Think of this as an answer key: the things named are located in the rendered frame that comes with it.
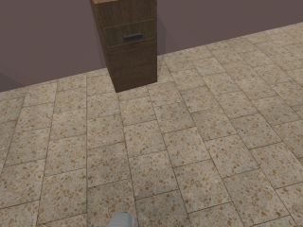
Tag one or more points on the robot left thigh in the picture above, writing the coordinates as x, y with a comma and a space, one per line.
121, 219

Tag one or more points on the handle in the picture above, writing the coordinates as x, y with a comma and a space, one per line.
132, 36

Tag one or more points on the drawer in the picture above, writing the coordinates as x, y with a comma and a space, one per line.
114, 34

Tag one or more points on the cabinet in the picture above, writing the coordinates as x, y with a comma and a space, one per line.
130, 65

